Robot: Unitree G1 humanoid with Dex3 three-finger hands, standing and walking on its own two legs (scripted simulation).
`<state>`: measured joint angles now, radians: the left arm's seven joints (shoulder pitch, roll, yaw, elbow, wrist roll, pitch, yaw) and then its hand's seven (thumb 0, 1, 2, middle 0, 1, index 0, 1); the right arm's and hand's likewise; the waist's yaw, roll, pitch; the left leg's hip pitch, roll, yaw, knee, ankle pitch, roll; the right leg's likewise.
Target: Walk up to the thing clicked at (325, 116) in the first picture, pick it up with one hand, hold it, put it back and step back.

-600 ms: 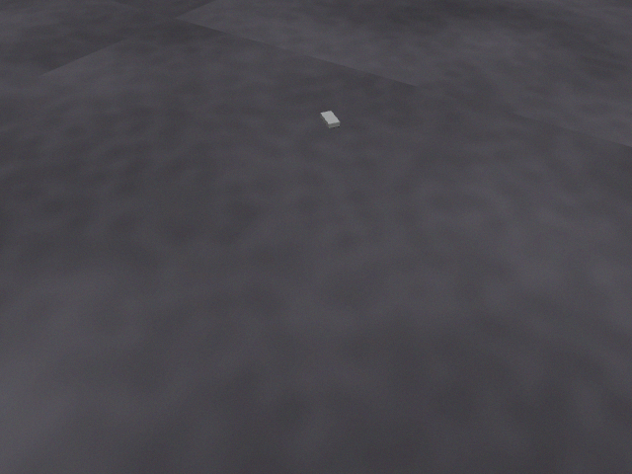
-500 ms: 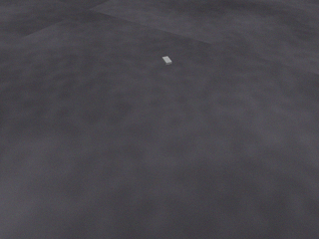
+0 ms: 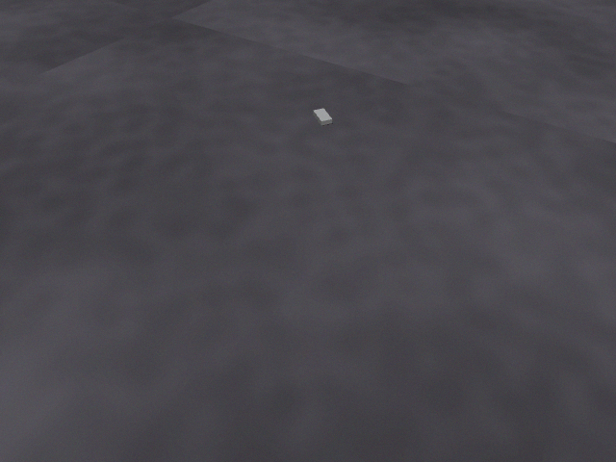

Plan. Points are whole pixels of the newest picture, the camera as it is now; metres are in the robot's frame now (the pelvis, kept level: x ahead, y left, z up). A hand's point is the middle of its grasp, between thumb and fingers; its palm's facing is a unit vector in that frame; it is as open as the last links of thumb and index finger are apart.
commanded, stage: stand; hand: left
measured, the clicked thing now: (322, 116) +2.08 -0.06 -0.77
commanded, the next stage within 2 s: walk up in 0.52 s
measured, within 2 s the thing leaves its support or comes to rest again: neither
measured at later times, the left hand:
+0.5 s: hand out of the picture +0.08 +0.25 -0.16, palm faces -0.03 -0.94 -0.33, open 7.4 cm
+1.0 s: hand (175, 357) +0.31 +0.23 -0.14, palm faces -0.25 -0.82 -0.52, open 7.4 cm
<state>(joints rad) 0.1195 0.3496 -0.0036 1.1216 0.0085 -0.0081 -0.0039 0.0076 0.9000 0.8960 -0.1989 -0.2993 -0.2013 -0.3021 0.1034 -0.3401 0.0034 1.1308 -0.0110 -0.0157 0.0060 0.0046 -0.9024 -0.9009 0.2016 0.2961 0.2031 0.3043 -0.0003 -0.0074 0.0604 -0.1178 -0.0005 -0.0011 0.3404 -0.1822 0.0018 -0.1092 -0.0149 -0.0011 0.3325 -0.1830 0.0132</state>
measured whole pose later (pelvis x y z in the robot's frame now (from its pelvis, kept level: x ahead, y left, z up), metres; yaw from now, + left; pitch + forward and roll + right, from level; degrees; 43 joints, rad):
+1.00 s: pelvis +0.14 -0.05 -0.04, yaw -20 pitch -2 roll -3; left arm 0.28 0.46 0.08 0.92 0.00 -0.09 -0.02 0.00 0.90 0.90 -0.20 -0.30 -0.20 -0.30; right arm 0.17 -0.49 -0.10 0.91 -0.05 0.01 0.12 0.01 -0.91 -0.90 0.20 0.30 0.20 0.30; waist 0.01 0.14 0.01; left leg -0.34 0.07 -0.01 1.14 -0.53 0.01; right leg -0.31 -0.06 -0.13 0.74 -0.38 0.01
